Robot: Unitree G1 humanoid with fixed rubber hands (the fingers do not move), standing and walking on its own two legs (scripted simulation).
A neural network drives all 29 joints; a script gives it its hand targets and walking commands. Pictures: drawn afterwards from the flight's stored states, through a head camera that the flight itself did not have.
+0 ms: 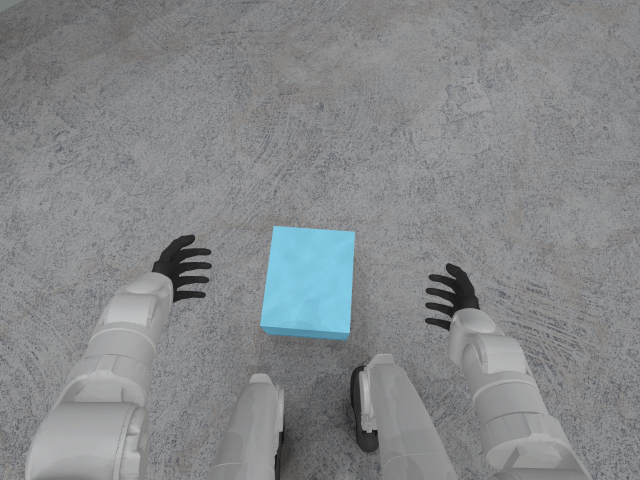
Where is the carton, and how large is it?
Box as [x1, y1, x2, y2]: [260, 226, 354, 340]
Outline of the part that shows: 274,226 260,326 268,334 345,340 349,333 354,232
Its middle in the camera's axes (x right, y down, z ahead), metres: -0.03 +0.12 +1.06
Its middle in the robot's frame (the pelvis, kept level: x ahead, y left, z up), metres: +0.50 +0.03 -0.60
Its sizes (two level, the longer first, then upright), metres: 0.270 0.221 0.147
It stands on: the floor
